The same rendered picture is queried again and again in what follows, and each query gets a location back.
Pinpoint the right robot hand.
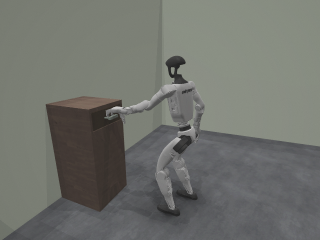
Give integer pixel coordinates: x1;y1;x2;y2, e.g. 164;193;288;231
194;127;201;143

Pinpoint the left robot hand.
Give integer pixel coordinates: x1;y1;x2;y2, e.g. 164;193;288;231
106;106;126;124

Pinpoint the robot right forearm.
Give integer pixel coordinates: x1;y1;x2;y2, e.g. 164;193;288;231
193;107;205;128

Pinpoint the drawer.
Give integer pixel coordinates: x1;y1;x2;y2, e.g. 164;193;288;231
91;103;121;131

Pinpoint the robot left upper arm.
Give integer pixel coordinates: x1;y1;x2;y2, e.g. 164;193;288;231
144;84;177;111

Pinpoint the handle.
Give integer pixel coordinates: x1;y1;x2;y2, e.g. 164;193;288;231
104;114;118;120

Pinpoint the robot right foot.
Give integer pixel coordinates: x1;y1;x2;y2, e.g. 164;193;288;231
176;189;198;200

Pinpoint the cabinet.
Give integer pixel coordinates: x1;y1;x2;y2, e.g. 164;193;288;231
45;96;127;212

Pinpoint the robot left forearm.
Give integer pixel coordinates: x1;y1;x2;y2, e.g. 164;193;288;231
121;100;149;116

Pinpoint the humanoid robot head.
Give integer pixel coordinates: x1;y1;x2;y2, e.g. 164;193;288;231
165;55;188;85

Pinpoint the robot right upper arm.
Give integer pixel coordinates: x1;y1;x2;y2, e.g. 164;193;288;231
188;81;205;111

